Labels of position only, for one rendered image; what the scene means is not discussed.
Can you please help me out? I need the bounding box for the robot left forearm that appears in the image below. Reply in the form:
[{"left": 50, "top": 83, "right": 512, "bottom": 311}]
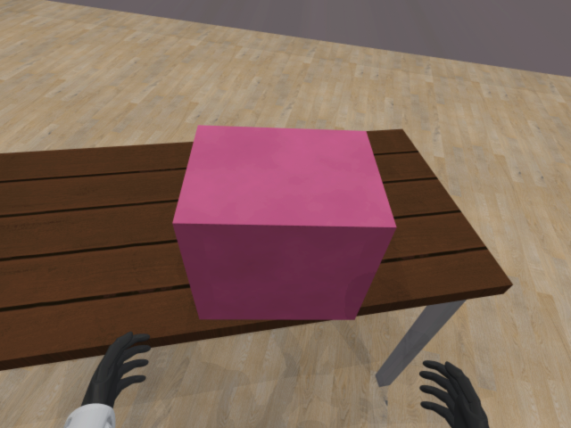
[{"left": 63, "top": 403, "right": 116, "bottom": 428}]

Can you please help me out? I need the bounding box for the robot right hand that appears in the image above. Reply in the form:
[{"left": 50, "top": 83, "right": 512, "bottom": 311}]
[{"left": 419, "top": 360, "right": 490, "bottom": 428}]

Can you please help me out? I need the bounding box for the carton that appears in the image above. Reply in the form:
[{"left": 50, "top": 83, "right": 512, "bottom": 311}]
[{"left": 172, "top": 125, "right": 396, "bottom": 320}]

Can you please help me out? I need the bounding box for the table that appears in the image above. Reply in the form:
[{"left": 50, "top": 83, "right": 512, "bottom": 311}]
[{"left": 0, "top": 129, "right": 513, "bottom": 387}]

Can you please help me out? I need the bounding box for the robot left hand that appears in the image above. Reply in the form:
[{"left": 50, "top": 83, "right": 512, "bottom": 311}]
[{"left": 81, "top": 332, "right": 151, "bottom": 408}]

